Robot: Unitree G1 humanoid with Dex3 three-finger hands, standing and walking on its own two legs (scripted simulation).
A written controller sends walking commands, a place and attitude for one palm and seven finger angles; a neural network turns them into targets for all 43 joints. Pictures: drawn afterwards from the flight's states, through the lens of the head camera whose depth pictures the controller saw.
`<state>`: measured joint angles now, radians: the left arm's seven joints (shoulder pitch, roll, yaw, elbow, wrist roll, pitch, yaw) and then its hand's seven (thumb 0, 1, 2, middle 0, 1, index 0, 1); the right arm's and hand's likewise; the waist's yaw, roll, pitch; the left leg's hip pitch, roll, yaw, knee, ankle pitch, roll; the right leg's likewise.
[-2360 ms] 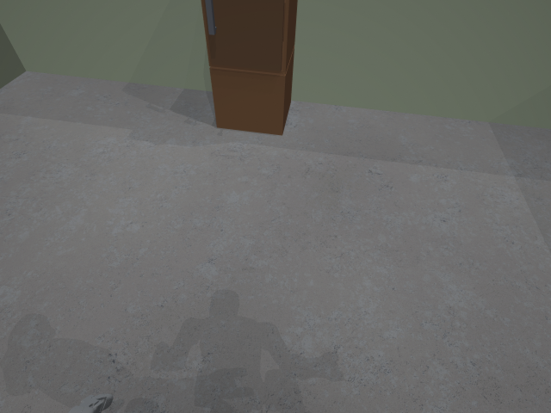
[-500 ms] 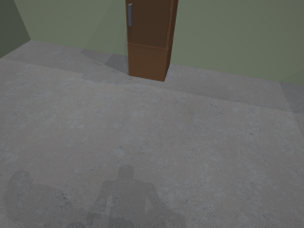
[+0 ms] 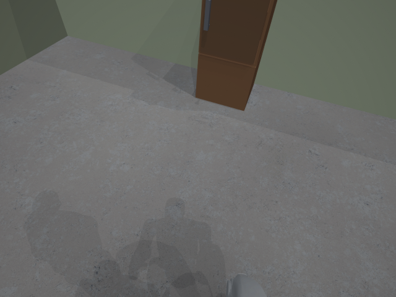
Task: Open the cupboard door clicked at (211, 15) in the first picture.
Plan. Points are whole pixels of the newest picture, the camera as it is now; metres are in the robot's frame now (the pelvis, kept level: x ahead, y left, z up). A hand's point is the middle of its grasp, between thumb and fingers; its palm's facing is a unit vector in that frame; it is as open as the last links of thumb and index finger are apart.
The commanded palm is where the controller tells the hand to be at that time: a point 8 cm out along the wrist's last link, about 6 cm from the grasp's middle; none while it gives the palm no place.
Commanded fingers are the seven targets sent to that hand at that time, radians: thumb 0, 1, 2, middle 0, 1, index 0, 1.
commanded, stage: walk to a spot facing it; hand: left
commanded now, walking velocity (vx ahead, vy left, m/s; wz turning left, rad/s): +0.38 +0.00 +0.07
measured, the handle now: (208, 13) +1.63 -0.03 -0.09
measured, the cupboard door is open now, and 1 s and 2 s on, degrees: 0 0 0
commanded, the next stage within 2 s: turn to face it in 1.52 s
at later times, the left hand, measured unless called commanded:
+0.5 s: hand (140, 269) +0.22 +0.14 -0.17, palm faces +0.13 -0.97 -0.21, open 7.2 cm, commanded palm none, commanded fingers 0.00 0.90 0.90 -0.20 -0.30 -0.20 -0.30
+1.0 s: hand (129, 177) +0.48 +0.22 -0.17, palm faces +0.18 -0.97 -0.16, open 7.3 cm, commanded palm none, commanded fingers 0.00 0.90 0.90 -0.20 -0.30 -0.20 -0.30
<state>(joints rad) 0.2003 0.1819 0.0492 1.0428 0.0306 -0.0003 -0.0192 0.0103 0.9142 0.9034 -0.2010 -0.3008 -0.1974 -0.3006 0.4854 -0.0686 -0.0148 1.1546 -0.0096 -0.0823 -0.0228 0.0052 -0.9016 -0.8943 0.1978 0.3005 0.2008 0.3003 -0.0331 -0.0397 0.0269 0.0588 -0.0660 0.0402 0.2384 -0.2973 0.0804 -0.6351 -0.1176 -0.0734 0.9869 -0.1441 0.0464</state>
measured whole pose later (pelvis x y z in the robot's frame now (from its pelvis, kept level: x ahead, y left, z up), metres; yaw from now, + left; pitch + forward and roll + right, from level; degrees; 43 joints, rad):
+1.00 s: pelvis +0.47 +0.04 +0.00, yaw +6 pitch -2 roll +1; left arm 0.25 0.18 0.07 1.05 0.04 -0.01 -0.01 0.01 0.92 0.90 -0.20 -0.30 -0.20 -0.30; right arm 0.29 -0.17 -0.06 1.07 -0.02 -0.08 -0.02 -0.03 -0.94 -0.89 0.20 0.30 0.20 0.30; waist 0.02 -0.05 0.02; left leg -0.08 -0.02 0.19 0.34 -0.24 0.07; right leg -0.59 -0.15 -0.04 1.08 -0.17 0.03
